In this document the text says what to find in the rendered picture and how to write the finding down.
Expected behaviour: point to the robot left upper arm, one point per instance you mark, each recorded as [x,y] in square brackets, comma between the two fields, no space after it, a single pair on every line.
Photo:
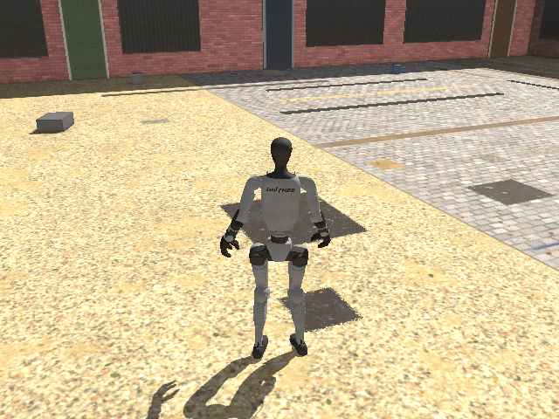
[253,183]

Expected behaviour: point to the robot head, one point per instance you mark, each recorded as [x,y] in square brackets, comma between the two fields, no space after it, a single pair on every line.
[281,149]

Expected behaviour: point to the robot left forearm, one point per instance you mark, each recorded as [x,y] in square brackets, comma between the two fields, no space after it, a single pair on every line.
[233,228]

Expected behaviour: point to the robot right upper arm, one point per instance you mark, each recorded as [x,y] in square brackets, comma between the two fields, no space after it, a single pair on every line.
[307,183]

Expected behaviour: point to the robot left shin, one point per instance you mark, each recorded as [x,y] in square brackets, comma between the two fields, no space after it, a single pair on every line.
[259,318]

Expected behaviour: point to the robot right forearm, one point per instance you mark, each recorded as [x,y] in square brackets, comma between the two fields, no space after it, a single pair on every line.
[322,226]

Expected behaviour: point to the robot left hand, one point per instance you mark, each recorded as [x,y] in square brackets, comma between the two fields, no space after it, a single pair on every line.
[224,245]

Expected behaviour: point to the robot right hand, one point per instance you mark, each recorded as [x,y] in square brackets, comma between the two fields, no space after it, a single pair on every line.
[318,236]

